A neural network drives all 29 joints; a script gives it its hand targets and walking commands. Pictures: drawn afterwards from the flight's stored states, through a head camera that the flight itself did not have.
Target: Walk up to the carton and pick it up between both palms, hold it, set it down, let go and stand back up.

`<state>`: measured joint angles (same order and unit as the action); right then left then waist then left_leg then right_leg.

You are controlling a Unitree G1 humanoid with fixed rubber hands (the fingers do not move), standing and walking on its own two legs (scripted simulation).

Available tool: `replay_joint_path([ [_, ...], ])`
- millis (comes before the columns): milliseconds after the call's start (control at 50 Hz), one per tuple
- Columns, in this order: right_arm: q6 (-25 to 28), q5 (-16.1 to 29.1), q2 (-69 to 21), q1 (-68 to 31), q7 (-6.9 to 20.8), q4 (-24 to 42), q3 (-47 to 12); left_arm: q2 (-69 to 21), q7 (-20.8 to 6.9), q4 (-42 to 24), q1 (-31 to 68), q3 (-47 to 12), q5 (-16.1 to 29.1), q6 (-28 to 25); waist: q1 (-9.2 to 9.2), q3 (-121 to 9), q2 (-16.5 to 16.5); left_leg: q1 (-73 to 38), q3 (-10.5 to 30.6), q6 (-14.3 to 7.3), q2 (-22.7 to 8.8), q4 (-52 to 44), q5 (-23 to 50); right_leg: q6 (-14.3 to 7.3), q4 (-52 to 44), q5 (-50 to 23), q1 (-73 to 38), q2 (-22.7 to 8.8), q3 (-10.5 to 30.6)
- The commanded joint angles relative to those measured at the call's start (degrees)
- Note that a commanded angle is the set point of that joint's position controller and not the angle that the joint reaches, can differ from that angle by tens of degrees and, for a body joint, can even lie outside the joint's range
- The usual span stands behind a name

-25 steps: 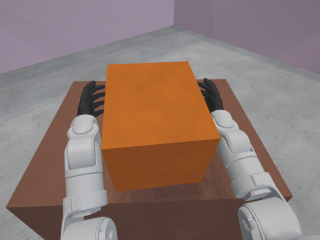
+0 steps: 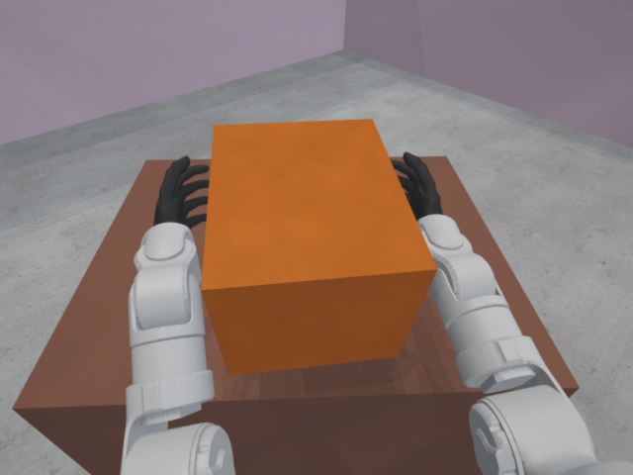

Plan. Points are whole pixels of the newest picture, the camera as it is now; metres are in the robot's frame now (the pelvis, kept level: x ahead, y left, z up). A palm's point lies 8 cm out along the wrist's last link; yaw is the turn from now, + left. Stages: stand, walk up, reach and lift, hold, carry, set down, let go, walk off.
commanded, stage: hold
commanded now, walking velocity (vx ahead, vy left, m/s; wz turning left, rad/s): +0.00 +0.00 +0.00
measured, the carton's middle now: (304, 239) +0.36 +0.00 +0.15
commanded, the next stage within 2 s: none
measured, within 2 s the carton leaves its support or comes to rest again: neither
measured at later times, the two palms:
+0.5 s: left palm (176, 223) +0.36 +0.15 +0.19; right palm (424, 215) +0.36 -0.15 +0.17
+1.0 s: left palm (175, 223) +0.36 +0.15 +0.19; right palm (423, 214) +0.36 -0.15 +0.18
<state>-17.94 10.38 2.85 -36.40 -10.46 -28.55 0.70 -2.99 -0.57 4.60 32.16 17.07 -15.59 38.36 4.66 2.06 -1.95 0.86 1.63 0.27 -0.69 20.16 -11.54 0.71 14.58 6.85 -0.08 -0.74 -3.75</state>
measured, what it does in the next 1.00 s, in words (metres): stands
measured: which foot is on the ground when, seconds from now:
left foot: down 0.00-1.00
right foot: down 0.00-1.00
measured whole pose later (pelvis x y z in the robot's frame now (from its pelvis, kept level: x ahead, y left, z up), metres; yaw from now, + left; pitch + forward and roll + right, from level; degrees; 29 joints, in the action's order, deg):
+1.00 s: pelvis +0.00 +0.00 +0.00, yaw +0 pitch -8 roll -1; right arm -17.9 10.8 3.3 -35.8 -11.0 -27.2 -0.1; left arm -2.6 -0.6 3.9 31.8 16.4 -15.1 38.2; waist 4.9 2.1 -2.0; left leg 1.0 1.9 0.4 -0.8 20.3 -11.7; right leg 0.7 14.3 6.9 -0.2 -0.6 -3.9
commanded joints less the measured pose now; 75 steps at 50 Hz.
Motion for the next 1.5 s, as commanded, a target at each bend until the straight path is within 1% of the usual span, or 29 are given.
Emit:
replay_joint_path([
  [0, 4.0, 4.5, -34.4, -43.4, 5.0, 20.8, -22.2, -30.6, -8.2, -5.3, 37.3, -31.9, 8.6, -3.3, 0.64, -25.4, 3.2, -3.6, -1.8, 2.5, 3.5, -0.7, 18.1, 0.8, 0.3, -9.5, -7.0, 4.2, -0.9],
  [40, 3.8, 4.6, -35.2, -41.3, 4.7, 21.7, -23.1, -31.2, -8.2, -7.4, 36.5, -32.4, 8.8, -3.7, 0.69, -26.4, 3.0, -3.7, -1.7, 2.6, 3.4, -0.7, 19.4, 1.2, 1.1, -12.2, -8.5, 4.4, -0.8],
  [100, 3.5, 4.3, -33.9, -41.9, 4.8, 21.3, -22.3, -30.5, -8.4, -4.7, 35.2, -31.3, 7.8, -2.9, 0.21, -22.5, 3.1, -1.8, -1.9, 2.6, 3.2, -1.7, 16.9, 0.9, 0.3, -9.0, -7.5, 4.3, -0.8],
  [160, 3.7, 5.4, -33.7, -42.0, 4.7, 23.1, -23.4, -31.4, -7.8, -7.5, 36.0, -34.5, 9.3, -3.3, 1.18, -25.5, 5.2, -4.1, -1.5, 3.6, 3.3, -0.1, 21.1, 0.5, 0.7, -11.8, -7.4, 4.6, -0.7],
  [220, 2.5, 3.3, -33.6, -40.1, 5.0, 17.3, -20.9, -29.7, -8.3, -2.3, 34.7, -29.3, 6.6, -2.5, 0.18, -18.5, 2.5, -0.2, -1.8, 1.9, 3.2, -3.1, 12.2, 0.6, -0.5, -4.8, -6.0, 4.0, -0.7],
  [240, 3.2, 3.3, -34.2, -42.0, 5.2, 19.4, -21.0, -30.2, -8.6, -2.5, 35.1, -29.0, 7.0, -2.5, -0.48, -20.3, 1.8, 0.8, -2.1, 1.4, 3.2, -3.5, 11.3, 0.7, -0.3, -4.8, -7.2, 4.0, -0.7],
  [280, 3.9, 4.2, -34.4, -42.5, 5.2, 21.5, -21.9, -31.3, -8.5, -5.0, 35.8, -31.8, 8.5, -2.9, 0.45, -24.6, 3.7, -1.9, -1.9, 2.5, 3.3, -1.9, 15.8, 0.8, 0.5, -8.9, -8.5, 4.1, -0.6],
  [360, 3.0, 3.2, -34.7, -41.5, 4.8, 17.3, -20.9, -29.7, -9.1, -2.8, 37.2, -29.5, 7.2, -3.0, 0.46, -20.0, 2.4, 0.3, -2.3, 1.7, 3.6, -3.3, 11.8, 1.3, -0.2, -7.2, -7.7, 3.5, -0.4],
  [420, 3.8, 5.0, -35.5, -42.1, 4.5, 21.6, -23.3, -31.1, -8.4, -7.0, 37.2, -32.9, 9.0, -3.9, 0.96, -25.9, 3.6, -3.4, -1.6, 2.9, 3.6, -0.5, 20.0, 1.4, 1.2, -13.9, -9.3, 4.2, -0.6],
  [480, 3.5, 4.3, -34.9, -41.6, 4.3, 21.7, -23.3, -29.8, -8.8, -3.7, 34.6, -30.9, 8.0, -3.5, 0.24, -24.3, 1.9, -1.2, -2.0, 1.5, 3.8, -1.6, 16.0, 1.4, 0.7, -12.5, -9.7, 3.8, -0.3],
  [560, 3.4, 4.9, -34.6, -41.1, 4.5, 21.8, -23.5, -30.7, -8.3, -6.5, 35.7, -32.4, 8.5, -3.7, 0.51, -24.3, 3.7, -2.3, -1.6, 2.7, 3.4, -1.2, 18.4, 0.9, 0.9, -11.4, -7.9, 4.4, -0.6],
  [600, 3.4, 4.6, -34.0, -41.7, 4.8, 21.4, -23.1, -30.4, -8.4, -4.6, 34.9, -31.0, 7.7, -3.1, -0.46, -23.0, 3.4, -1.4, -1.8, 2.4, 3.4, -1.6, 16.7, 0.8, 0.3, -9.0, -7.2, 4.1, -0.6],
  [620, 3.3, 4.3, -34.2, -41.1, 4.8, 20.5, -22.5, -30.6, -8.5, -5.2, 35.3, -31.2, 8.1, -3.1, 0.23, -22.1, 2.8, -1.3, -1.7, 2.2, 3.2, -2.1, 16.0, 0.7, 0.2, -8.4, -7.3, 4.2, -0.6],
  [640, 3.5, 4.6, -34.5, -41.8, 4.9, 21.8, -22.8, -30.5, -8.5, -5.7, 35.3, -30.9, 8.1, -3.1, -0.26, -23.7, 2.7, -1.7, -1.9, 2.1, 3.4, -1.9, 16.6, 0.8, 0.4, -9.2, -7.9, 4.2, -0.6],
  [700, 3.4, 3.8, -34.0, -41.8, 5.1, 19.4, -20.9, -30.5, -8.5, -4.7, 37.4, -31.9, 8.5, -3.1, 1.09, -22.7, 4.4, -1.7, -1.9, 2.7, 3.2, -2.2, 14.3, 0.5, -0.2, -6.1, -5.7, 3.9, -0.8],
  [740, 3.5, 3.6, -34.9, -41.5, 5.1, 19.8, -21.0, -31.1, -8.1, -6.4, 38.9, -33.1, 9.3, -3.8, 1.75, -23.7, 3.9, -3.2, -1.6, 3.0, 3.0, -1.7, 16.9, 0.9, 0.3, -7.9, -5.5, 4.2, -0.9],
  [780, 3.4, 3.8, -34.3, -43.0, 4.7, 20.5, -22.4, -30.1, -8.4, -3.0, 36.2, -31.0, 8.0, -3.3, 0.25, -23.3, 3.1, -1.8, -1.8, 2.2, 3.6, -1.8, 15.8, 1.0, 0.2, -9.2, -7.6, 4.0, -0.7],
  [920, 3.2, 4.4, -34.2, -41.0, 4.8, 19.4, -22.4, -30.3, -8.5, -5.2, 36.8, -31.1, 7.9, -3.4, 0.86, -23.2, 3.3, -2.5, -1.7, 2.9, 3.3, -1.6, 18.0, 0.9, 0.5, -10.2, -8.0, 4.4, -0.8],
  [980, 4.0, 5.7, -34.8, -42.0, 4.5, 24.2, -23.9, -31.1, -8.4, -6.5, 35.8, -33.5, 9.2, -3.8, 0.99, -27.1, 4.2, -3.8, -1.3, 3.3, 3.5, 0.1, 22.1, 1.1, 1.2, -14.6, -9.7, 4.4, -0.5],
  [1040, 3.3, 4.7, -34.9, -41.6, 4.4, 22.3, -23.9, -30.8, -8.3, -5.5, 35.4, -31.9, 8.2, -3.7, 0.19, -24.0, 2.6, -2.1, -1.5, 2.4, 3.5, -1.2, 17.8, 1.0, 0.5, -11.1, -8.1, 4.2, -0.5],
  [1060, 2.8, 4.6, -34.4, -38.3, 4.4, 19.7, -23.0, -30.6, -8.3, -5.9, 34.1, -31.7, 7.5, -3.4, 0.94, -21.7, 3.9, -2.4, -1.5, 2.8, 3.4, -1.4, 18.7, 0.9, 0.7, -11.9, -8.1, 4.1, -0.5],
  [1140, 3.3, 5.1, -34.0, -41.3, 4.5, 21.7, -23.2, -30.1, -8.8, -5.2, 34.4, -31.0, 7.6, -2.7, -0.11, -23.0, 3.7, -1.5, -2.0, 2.4, 3.5, -1.6, 17.2, 0.8, 0.4, -10.6, -8.8, 3.9, -0.5],
  [1180, 3.4, 4.5, -34.7, -43.0, 4.5, 22.6, -23.1, -30.3, -8.9, -4.2, 35.1, -30.8, 7.8, -2.8, -0.18, -23.8, 2.0, -1.0, -2.2, 1.7, 3.5, -2.2, 14.8, 1.0, 0.3, -9.6, -8.4, 4.0, -0.3],
  [1220, 3.8, 5.6, -35.8, -43.4, 4.1, 25.2, -24.8, -31.0, -8.7, -6.1, 34.8, -32.3, 8.6, -3.2, -0.19, -25.9, 2.1, -2.2, -1.9, 1.8, 3.7, -0.8, 18.9, 1.4, 1.1, -14.4, -9.9, 4.2, -0.2],
  [1280, 2.5, 4.3, -34.7, -40.7, 4.2, 19.4, -22.3, -30.3, -8.8, -4.2, 36.0, -30.4, 7.4, -3.0, 0.28, -21.3, 2.5, -0.7, -2.0, 1.6, 3.6, -2.9, 12.8, 1.1, 0.0, -7.6, -7.0, 3.8, -0.3],
  [1300, 2.8, 4.3, -34.8, -39.9, 4.5, 19.7, -22.1, -30.7, -8.7, -7.1, 37.4, -32.1, 8.4, -3.3, 1.1, -23.1, 3.2, -1.7, -1.9, 2.3, 3.2, -2.7, 14.3, 1.0, 0.4, -8.0, -6.8, 4.1, -0.6],
  [1340, 3.2, 4.5, -34.6, -40.7, 4.7, 21.2, -22.4, -31.2, -8.5, -6.4, 36.5, -32.8, 8.9, -3.2, 1.23, -25.0, 3.7, -3.5, -1.7, 2.8, 3.2, -1.5, 17.4, 0.8, 0.5, -9.8, -7.0, 4.3, -0.6],
  [1400, 2.8, 3.1, -34.4, -41.6, 5.1, 17.2, -20.4, -31.1, -8.3, -3.0, 38.5, -31.4, 8.3, -3.4, 1.17, -20.9, 4.1, -0.7, -1.8, 2.1, 3.1, -3.3, 10.9, 0.5, -0.6, -3.2, -4.5, 3.9, -0.8],
  [1480, 3.9, 3.3, -34.6, -43.6, 5.7, 18.9, -20.5, -31.6, -8.1, -2.8, 38.1, -31.0, 8.1, -3.5, 0.31, -23.3, 4.8, -1.9, -1.7, 2.5, 2.9, -2.4, 14.1, 0.4, -0.1, -4.8, -6.0, 4.1, -1.0],
])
